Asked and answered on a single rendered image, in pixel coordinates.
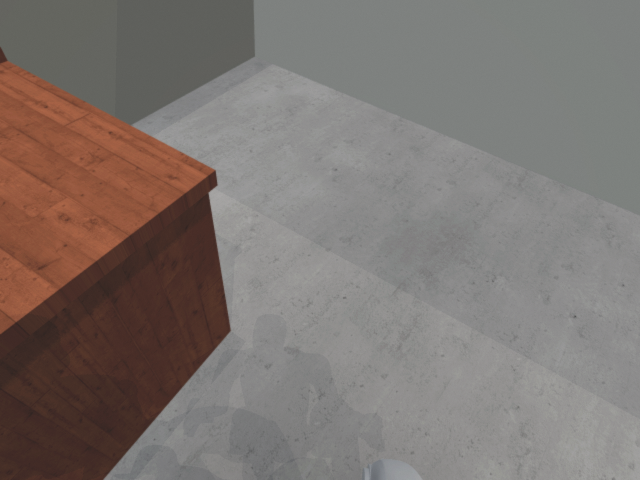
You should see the table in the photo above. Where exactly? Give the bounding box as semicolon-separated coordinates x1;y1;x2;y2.
0;47;231;480

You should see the robot right thigh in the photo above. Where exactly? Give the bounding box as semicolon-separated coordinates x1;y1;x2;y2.
362;459;422;480

